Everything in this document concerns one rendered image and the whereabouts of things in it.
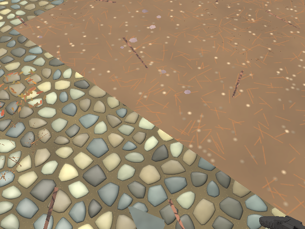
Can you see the robot right hand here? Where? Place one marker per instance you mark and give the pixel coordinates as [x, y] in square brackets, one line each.
[276, 222]

